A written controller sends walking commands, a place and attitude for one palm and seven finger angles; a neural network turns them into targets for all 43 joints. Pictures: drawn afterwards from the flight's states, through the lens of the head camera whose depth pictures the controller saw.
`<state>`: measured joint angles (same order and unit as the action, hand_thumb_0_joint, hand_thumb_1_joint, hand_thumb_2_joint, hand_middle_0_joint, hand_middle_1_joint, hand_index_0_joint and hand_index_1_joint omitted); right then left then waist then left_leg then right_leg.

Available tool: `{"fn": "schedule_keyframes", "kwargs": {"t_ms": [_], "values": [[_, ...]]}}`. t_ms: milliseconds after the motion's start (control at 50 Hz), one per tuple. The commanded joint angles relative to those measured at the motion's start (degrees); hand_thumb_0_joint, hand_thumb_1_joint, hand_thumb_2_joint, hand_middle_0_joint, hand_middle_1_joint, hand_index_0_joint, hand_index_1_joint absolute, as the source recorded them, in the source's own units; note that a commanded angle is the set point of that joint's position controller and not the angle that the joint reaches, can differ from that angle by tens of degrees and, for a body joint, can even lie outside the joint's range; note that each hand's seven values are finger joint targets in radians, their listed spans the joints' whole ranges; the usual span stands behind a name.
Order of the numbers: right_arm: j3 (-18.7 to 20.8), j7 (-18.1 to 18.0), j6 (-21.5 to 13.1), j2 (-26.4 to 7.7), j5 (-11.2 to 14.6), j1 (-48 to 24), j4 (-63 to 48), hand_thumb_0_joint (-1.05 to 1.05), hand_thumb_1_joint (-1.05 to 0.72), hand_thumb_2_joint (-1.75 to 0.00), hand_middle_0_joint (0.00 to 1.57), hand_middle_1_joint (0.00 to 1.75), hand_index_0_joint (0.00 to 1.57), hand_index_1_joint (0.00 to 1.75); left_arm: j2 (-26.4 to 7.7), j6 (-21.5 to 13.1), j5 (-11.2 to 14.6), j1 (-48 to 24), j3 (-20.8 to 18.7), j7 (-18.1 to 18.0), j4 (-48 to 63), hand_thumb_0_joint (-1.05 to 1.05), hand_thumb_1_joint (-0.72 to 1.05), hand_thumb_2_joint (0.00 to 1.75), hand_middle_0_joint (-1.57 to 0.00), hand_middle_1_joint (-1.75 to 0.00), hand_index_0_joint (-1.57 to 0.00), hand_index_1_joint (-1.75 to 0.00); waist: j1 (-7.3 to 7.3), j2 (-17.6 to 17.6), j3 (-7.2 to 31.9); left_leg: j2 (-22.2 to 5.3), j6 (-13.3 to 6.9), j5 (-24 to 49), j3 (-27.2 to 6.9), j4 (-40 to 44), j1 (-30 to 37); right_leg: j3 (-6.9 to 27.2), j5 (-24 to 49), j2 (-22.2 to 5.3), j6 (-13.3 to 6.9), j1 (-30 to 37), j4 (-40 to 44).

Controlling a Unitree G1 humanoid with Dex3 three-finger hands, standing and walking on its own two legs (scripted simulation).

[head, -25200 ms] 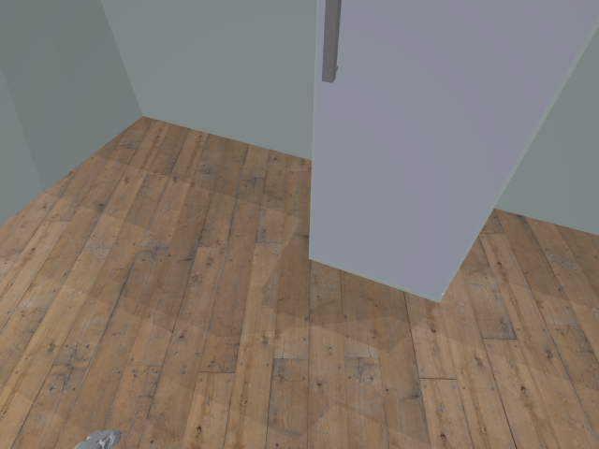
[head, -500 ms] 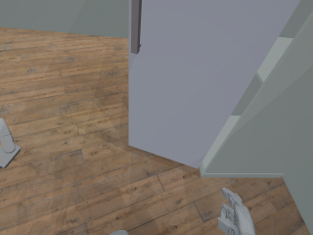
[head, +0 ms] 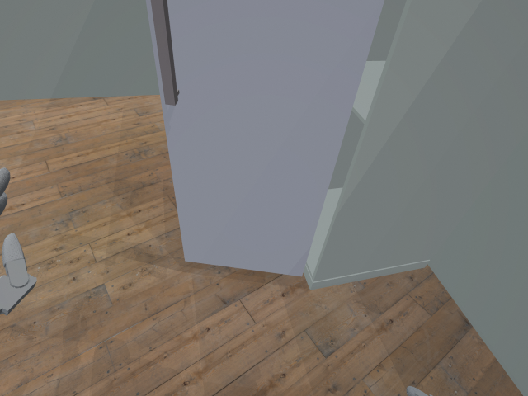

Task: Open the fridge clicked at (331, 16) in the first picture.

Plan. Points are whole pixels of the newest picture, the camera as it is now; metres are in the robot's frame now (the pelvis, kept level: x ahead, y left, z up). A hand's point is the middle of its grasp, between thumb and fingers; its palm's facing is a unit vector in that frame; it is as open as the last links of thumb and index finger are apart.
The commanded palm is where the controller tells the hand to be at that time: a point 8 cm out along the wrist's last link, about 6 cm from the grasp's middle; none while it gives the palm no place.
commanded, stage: stop stepping back and stand still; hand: left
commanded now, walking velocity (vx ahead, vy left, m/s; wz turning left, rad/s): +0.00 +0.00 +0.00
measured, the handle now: (165, 27) +0.78 +0.25 +0.25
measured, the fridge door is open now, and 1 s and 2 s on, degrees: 70 70 70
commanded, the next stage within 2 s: let the arm hang, fingers relaxed in 0.34 s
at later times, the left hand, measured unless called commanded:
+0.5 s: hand (31, 291) +0.22 +0.30 +0.11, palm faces +0.34 -0.80 -0.49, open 7.4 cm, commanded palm none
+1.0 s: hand out of the picture -0.01 +0.25 -0.17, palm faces -0.01 -0.97 -0.24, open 7.3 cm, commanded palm none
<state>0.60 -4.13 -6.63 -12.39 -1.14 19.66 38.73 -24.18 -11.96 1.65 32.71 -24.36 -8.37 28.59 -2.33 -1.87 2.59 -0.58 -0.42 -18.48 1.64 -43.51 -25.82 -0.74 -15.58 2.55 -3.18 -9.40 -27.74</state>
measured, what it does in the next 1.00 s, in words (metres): steps on the spot: left foot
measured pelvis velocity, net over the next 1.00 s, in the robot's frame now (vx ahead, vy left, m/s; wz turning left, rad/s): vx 0.01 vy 0.03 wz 0.03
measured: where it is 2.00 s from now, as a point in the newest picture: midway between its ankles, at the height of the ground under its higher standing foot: outside the picture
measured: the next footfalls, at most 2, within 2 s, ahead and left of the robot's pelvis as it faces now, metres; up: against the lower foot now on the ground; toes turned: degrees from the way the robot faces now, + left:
left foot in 0.10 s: +0.11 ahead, +0.12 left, +0.00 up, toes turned +2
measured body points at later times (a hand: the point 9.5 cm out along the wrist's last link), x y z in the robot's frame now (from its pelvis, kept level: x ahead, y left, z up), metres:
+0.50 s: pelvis +0.01 +0.03 +0.00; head +0.01 +0.02 +0.45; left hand +0.19 +0.34 +0.13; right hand +0.19 -0.20 -0.09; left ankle +0.07 +0.12 -0.73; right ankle -0.02 -0.09 -0.73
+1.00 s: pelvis +0.01 +0.03 +0.01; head +0.04 +0.05 +0.46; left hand -0.01 +0.30 -0.15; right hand +0.04 -0.26 -0.12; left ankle +0.07 +0.12 -0.73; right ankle -0.02 -0.09 -0.73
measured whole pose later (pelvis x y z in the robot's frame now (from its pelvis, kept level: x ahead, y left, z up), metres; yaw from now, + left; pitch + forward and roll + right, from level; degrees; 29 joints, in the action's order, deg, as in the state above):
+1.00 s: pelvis +0.01 +0.03 +0.01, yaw +1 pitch -1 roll -2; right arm 0.2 -1.0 0.9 -16.8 -0.9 11.9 63.2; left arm -16.7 0.9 -0.9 14.9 0.1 0.4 -66.0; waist -0.1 -0.9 -4.0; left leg 0.4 -2.0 -8.0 0.5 -24.7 -15.9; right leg -1.4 -14.5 1.9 -0.9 -5.1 -20.5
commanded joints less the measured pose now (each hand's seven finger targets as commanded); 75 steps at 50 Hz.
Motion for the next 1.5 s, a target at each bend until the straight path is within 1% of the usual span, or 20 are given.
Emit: {"fn": "schedule_keyframes", "kwargs": {"t_ms": [0,40,100,140,180,240,280,340,400,420,440,460,500,560,600,620,660,760,1140,1480], "values": [[2.1,-0.2,-3.8,-5.7,0.5,-8.3,-7.8,0.0,-0.9,-0.9,0.2,0.3,0.2,0.3,-8.3,-4.4,0.0,-7.8,-5.8,-1.9,3.7,0.0,0.9,0.9,-0.2,-0.3,-0.2,-0.3,0.96,-3.7,-4.6,-3.0,0.2,-1.6,-2.8,-0.4,1.9,14.2,-12.6,-15.9,-6.7,-10.5,13.1],[2.3,-1.0,-4.2,-6.6,0.6,-9.7,-7.6,0.0,-0.9,-0.9,0.2,0.3,0.2,0.3,-8.4,-5.1,-0.3,-11.4,-4.5,-1.8,3.9,0.0,0.9,0.9,-0.2,-0.3,-0.2,-0.3,0.98,-0.6,-4.7,-1.6,-0.5,2.8,-0.3,11.7,11.3,8.6,-11.1,-11.2,-3.2,-12.9,8.9],[2.6,-1.7,-5.8,-8.6,1.0,-11.4,-9.4,0.0,-0.9,-0.9,0.2,0.3,0.2,0.3,-9.6,-6.1,-0.3,-13.0,-4.7,-1.3,9.4,0.0,0.9,0.9,-0.2,-0.3,-0.2,-0.3,2.74,10.0,-1.8,-9.2,-3.7,6.0,-12.9,22.8,14.9,3.7,-2.8,-2.6,2.4,-10.6,-1.4],[1.5,-1.4,-6.2,-6.8,0.2,-11.3,-8.8,0.0,-0.9,-0.9,0.2,0.3,0.2,0.3,-9.4,-6.1,-0.3,-11.6,-4.9,-0.8,9.9,0.0,0.9,0.9,-0.2,-0.3,-0.2,-0.3,1.82,17.3,-2.9,-13.4,-4.8,-18.2,-22.8,35.9,6.5,1.0,-8.6,-0.1,3.8,-6.1,-10.1],[1.3,-1.1,-6.7,-6.2,-0.4,-11.4,-9.0,0.0,-0.9,-0.9,0.2,0.3,0.2,0.3,-10.6,-6.4,-0.9,-12.2,-6.2,-0.9,11.9,0.0,0.9,0.9,-0.2,-0.3,-0.2,-0.3,2.65,15.3,-3.1,-13.2,-5.5,-20.3,-21.1,37.2,3.3,1.3,-6.9,-0.6,3.2,-3.1,-9.8],[1.0,-0.5,-6.6,-5.7,-0.1,-10.8,-9.6,0.0,-0.9,-0.9,0.2,0.3,0.2,0.3,-9.0,-5.6,-0.7,-5.1,-5.8,-0.8,10.5,0.0,0.9,0.9,-0.2,-0.3,-0.2,-0.3,2.74,10.8,1.4,-8.8,-3.1,-11.5,-12.0,31.5,6.2,0.1,-3.6,-1.0,2.6,2.7,3.4],[1.1,-0.3,-5.9,-5.9,-0.2,-10.6,-10.0,0.0,-0.9,-0.9,0.2,0.3,0.2,0.3,-9.4,-5.0,-0.1,-1.6,-7.2,-0.8,8.1,0.0,0.9,0.9,-0.2,-0.3,-0.2,-0.3,2.36,9.5,3.3,-5.4,-1.4,-2.7,-7.5,25.7,7.7,3.0,0.4,-3.1,1.4,3.5,7.6],[1.4,-0.2,-4.5,-5.9,0.4,-10.7,-9.9,0.0,-0.9,-0.9,0.2,0.3,0.2,0.3,-8.2,-3.9,0.9,-2.9,-6.1,-0.6,5.3,0.0,0.9,0.9,-0.2,-0.3,-0.2,-0.3,2.01,-1.1,3.0,-3.4,-0.7,3.3,-4.6,18.0,11.5,9.7,0.3,-6.7,0.2,-3.1,11.1],[1.2,-0.7,-3.8,-6.1,0.7,-11.6,-9.7,0.0,-0.9,-0.9,0.2,0.3,0.2,0.3,-7.6,-3.4,0.9,-7.4,-4.0,-0.6,5.3,0.0,0.9,0.9,-0.2,-0.3,-0.2,-0.3,1.68,1.1,2.7,-4.1,-1.0,11.7,-4.6,16.8,15.7,8.8,7.9,-6.9,0.8,-5.6,9.1],[4.3,4.3,-5.4,-16.9,1.4,-14.8,2.2,0.0,-0.9,-0.9,0.2,0.3,0.2,0.3,0.3,6.0,-4.2,-7.6,17.7,7.2,-36.1,0.0,0.9,0.9,-0.2,-0.3,-0.2,-0.3,-0.2,3.1,1.0,-6.5,-1.4,31.5,-6.4,7.4,11.3,2.4,24.3,-10.6,0.5,-8.4,-2.5],[4.8,4.2,-1.4,-15.0,1.8,-11.1,1.2,0.0,-0.9,-0.9,0.2,0.3,0.2,0.3,0.2,10.5,-3.4,-8.2,16.9,7.9,-36.3,0.0,0.9,0.9,-0.2,-0.3,-0.2,-0.3,0.53,3.3,4.8,-7.0,-1.2,32.7,-5.3,9.2,14.4,3.9,19.5,-9.1,0.9,-8.0,-3.1],[4.3,3.9,0.1,-15.0,1.4,-11.2,0.9,0.0,-0.9,-0.9,0.2,0.3,0.2,0.3,1.2,11.3,-3.3,-10.1,17.9,8.0,-37.6,0.0,0.9,0.9,-0.2,-0.3,-0.2,-0.3,1.37,2.8,5.0,-8.2,-2.6,29.8,-7.5,10.7,12.1,2.3,11.2,-7.7,1.2,-8.6,-5.0],[3.2,3.6,2.0,-15.6,0.6,-12.6,0.3,0.0,-0.9,-0.9,0.2,0.3,0.2,0.3,0.1,11.4,-3.4,-12.6,18.4,8.2,-43.6,0.0,0.9,0.9,-0.2,-0.3,-0.2,-0.3,2.66,-2.0,3.4,-9.6,-5.1,29.0,-11.5,13.8,7.7,1.6,5.3,-5.7,1.4,-5.9,-6.7],[2.8,3.7,3.6,-15.7,0.1,-14.8,2.2,0.0,-0.9,-0.9,0.2,0.3,0.2,0.3,-3.0,11.0,-3.6,-17.0,19.2,8.3,-55.0,0.0,0.9,0.9,-0.2,-0.3,-0.2,-0.3,2.76,-8.0,2.1,-5.6,-3.6,20.7,-9.9,13.6,6.8,5.7,7.2,-8.6,-0.4,-3.9,0.0],[2.4,3.8,4.8,-14.5,-0.1,-14.5,4.6,0.0,-0.9,-0.9,0.2,0.3,0.2,0.3,-3.7,10.9,-3.4,-20.0,20.5,8.1,-62.2,0.0,0.9,0.9,-0.2,-0.3,-0.2,-0.3,1.85,-6.5,0.7,-3.1,-2.1,16.4,-7.7,13.0,9.2,8.8,8.0,-11.4,-2.4,-5.9,3.7],[2.2,3.8,5.3,-14.3,-0.3,-14.3,5.9,0.0,-0.9,-0.9,0.2,0.3,0.2,0.3,-3.7,11.0,-3.3,-21.3,21.2,8.0,-65.4,0.0,0.9,0.9,-0.2,-0.3,-0.2,-0.3,1.43,-3.0,0.4,-2.7,-1.7,15.2,-7.2,13.5,11.0,9.6,7.3,-11.8,-2.8,-6.6,4.7],[1.8,3.7,5.8,-14.0,-0.3,-14.1,8.4,0.0,-0.9,-0.9,0.2,0.3,0.2,0.3,-3.7,10.9,-3.0,-22.5,22.1,7.9,-71.1,0.0,0.9,0.9,-0.2,-0.3,-0.2,-0.3,1.16,2.8,0.6,-3.5,-1.7,14.6,-7.9,16.7,13.2,8.8,4.7,-10.2,-1.9,-5.8,5.6],[1.4,2.9,5.6,-14.0,0.1,-13.5,14.5,0.0,-0.9,-0.9,0.2,0.3,0.2,0.3,-2.6,10.7,-2.4,-20.4,22.4,7.9,-82.3,0.0,0.9,0.9,-0.2,-0.3,-0.2,-0.3,2.13,11.2,1.4,-5.2,-2.0,12.3,-9.0,21.1,13.5,7.3,2.5,-8.6,-0.7,0.3,8.9],[2.3,2.9,5.8,-17.0,0.3,-12.8,22.3,0.0,-0.9,-0.9,0.2,0.3,0.2,0.3,-4.7,10.6,-2.4,-23.3,23.0,7.9,-91.6,0.0,0.9,0.9,-0.2,-0.3,-0.2,-0.3,2.07,-0.1,-3.7,-6.7,-2.1,8.0,-10.0,27.8,16.7,5.8,-0.5,-8.5,0.1,-1.2,13.2],[1.8,3.3,4.9,-18.1,0.6,-16.0,22.6,0.0,-0.9,-0.9,0.2,0.3,0.2,0.3,-6.6,9.8,-2.5,-27.0,22.6,7.7,-89.8,0.0,0.9,0.9,-0.2,-0.3,-0.2,-0.3,1.93,2.2,0.2,-6.8,-1.7,20.5,-8.6,26.9,20.9,6.3,8.3,-9.7,1.0,2.5,13.6]]}}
